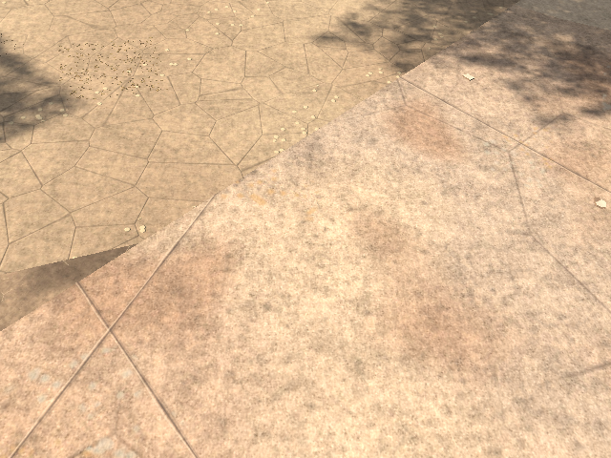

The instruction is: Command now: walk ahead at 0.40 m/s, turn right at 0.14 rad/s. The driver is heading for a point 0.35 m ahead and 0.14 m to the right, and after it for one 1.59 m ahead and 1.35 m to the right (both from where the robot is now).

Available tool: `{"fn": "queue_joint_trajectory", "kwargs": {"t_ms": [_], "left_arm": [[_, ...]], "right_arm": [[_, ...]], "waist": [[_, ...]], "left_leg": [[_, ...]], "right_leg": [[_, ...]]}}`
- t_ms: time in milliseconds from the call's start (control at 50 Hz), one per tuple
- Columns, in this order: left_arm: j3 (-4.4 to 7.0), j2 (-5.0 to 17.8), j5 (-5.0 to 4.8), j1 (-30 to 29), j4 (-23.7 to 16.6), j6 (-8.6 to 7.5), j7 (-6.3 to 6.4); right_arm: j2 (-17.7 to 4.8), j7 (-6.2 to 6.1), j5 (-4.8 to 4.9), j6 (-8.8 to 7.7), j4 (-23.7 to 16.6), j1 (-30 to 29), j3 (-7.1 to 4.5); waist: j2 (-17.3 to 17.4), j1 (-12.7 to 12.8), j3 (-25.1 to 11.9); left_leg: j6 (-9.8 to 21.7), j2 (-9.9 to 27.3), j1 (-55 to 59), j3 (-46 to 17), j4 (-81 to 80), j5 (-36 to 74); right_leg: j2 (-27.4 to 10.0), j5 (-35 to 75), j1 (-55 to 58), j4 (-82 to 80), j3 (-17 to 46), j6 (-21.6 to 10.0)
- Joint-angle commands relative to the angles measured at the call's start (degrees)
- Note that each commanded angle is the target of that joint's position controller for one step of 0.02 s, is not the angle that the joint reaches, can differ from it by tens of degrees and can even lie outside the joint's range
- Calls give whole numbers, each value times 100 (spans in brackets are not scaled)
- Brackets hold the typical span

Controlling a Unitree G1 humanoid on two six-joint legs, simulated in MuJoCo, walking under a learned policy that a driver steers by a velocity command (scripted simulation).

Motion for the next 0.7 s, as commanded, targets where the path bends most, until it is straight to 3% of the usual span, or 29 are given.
{"fn": "queue_joint_trajectory", "kwargs": {"t_ms": [20,120,180,220,240,260,280,300,320,340,360,380,400,420,480,520,580,640,700], "left_arm": [[-22,170,-31,-692,-507,-74,-35],[-125,60,-54,-1256,-808,-113,-171],[-161,36,-41,-1465,-1015,-159,-291],[-95,189,-28,-1253,-1075,-153,-319],[-9,364,-27,-869,-1034,-125,-300],[123,610,-37,-73,-880,-101,-259],[279,930,-56,799,-734,-60,-160],[412,1528,-16,1385,-697,-25,-56],[318,1319,-29,1432,-744,-68,-58],[239,999,6,1266,-729,-71,-38],[190,848,-15,929,-769,-78,-18],[140,715,-6,530,-853,-74,-9],[87,564,56,251,-960,-82,3],[72,528,100,79,-1048,-77,22],[98,610,59,50,-997,-125,91],[122,702,38,154,-940,-119,152],[139,751,-31,447,-836,-45,208],[155,786,-77,771,-733,31,237],[155,740,-46,772,-736,83,253]], "right_arm": [[-957,-46,-24,-153,-257,-137,-277],[-1057,-52,30,-176,13,66,-321],[-1118,-79,89,-112,149,144,-342],[-1270,-133,77,-54,147,65,-372],[-1362,-174,65,-7,136,44,-389],[-1418,-211,66,43,118,-27,-390],[-1400,-247,62,18,59,-3,-357],[-717,-175,-82,-119,-219,449,-141],[-677,-68,-27,-356,-229,387,-38],[-1080,21,226,-480,-406,-321,-156],[-1070,36,263,-551,-530,-642,-115],[-1020,-3,133,-572,-527,-760,-119],[-1067,-35,37,-520,-510,-700,-170],[-1059,-35,9,-435,-490,-560,-183],[-870,-74,-87,-260,-472,-473,-134],[-736,-93,-113,-254,-600,-930,-73],[-567,-41,-50,-324,-729,-1692,2],[-732,47,74,-399,-820,-2067,-53],[-985,96,115,-464,-795,-1855,-188]], "waist": [[806,-151,464],[686,-376,833],[697,-376,840],[936,-167,447],[1089,61,82],[1071,512,-410],[852,967,-892],[-597,712,-1677],[-699,724,-2609],[-309,911,-1842],[51,731,-1035],[453,442,-516],[366,209,-245],[172,39,-151],[58,-93,-1],[26,44,123],[-88,406,106],[-188,558,30],[-402,348,-41]], "left_leg": [[744,1373,179,-534,-849,1121],[680,1571,346,55,-947,1407],[580,1697,762,303,-601,2348],[434,1685,992,512,117,4650],[342,1648,1102,609,770,5839],[206,1520,850,773,1864,6433],[1,1356,-279,805,3251,5693],[-395,483,-2757,688,5687,1295],[-423,-247,-3724,-589,6788,-1802],[-327,149,-4295,-917,6903,-1412],[-223,420,-4318,-789,6429,-934],[-220,634,-4081,-684,5867,-662],[-254,782,-3688,-662,5510,-459],[-313,837,-3407,-649,5384,-350],[-596,847,-3181,-435,4692,-37],[-724,767,-3179,-350,3876,697],[-764,445,-2745,-278,2375,1818],[-740,256,-2552,-420,1691,1881],[-505,218,-2215,-551,1351,1197]], "right_leg": [[-24,716,-774,-690,170,73],[176,1038,-627,-1748,39,-118],[311,628,-490,-2132,-191,-359],[646,125,158,-2158,-523,-588],[871,-158,697,-2089,-681,-716],[1113,-108,1800,-2238,-778,-891],[947,103,3511,-2343,-268,-1141],[-680,-461,5848,-2407,2571,-2095],[-1422,-1183,6544,-3476,5027,-2664],[-1221,-1401,6066,-3753,4231,-2262],[-985,-1176,5074,-3833,3417,-2019],[-731,-695,4087,-3928,2868,-1861],[-519,-185,3363,-4074,2465,-1804],[-392,42,2877,-4229,2305,-1833],[-199,723,2057,-4391,1758,-1876],[7,742,1816,-4376,1474,-1733],[240,261,1799,-4143,1328,-1430],[37,-134,2282,-3813,1817,-1352],[-185,-210,2805,-3251,2402,-1171]]}}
